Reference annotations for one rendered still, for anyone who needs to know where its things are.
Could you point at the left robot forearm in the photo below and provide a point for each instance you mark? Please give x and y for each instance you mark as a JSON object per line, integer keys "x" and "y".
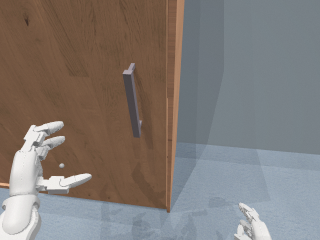
{"x": 20, "y": 220}

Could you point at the left robot hand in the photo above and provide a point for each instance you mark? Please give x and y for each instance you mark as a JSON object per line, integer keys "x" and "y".
{"x": 26, "y": 166}

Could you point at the handle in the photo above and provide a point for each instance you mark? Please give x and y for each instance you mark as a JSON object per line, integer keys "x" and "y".
{"x": 129, "y": 84}

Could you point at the wardrobe door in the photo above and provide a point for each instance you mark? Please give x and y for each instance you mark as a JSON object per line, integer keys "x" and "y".
{"x": 63, "y": 60}
{"x": 5, "y": 170}

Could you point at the right robot hand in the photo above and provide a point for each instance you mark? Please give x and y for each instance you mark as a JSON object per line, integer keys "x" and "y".
{"x": 256, "y": 231}

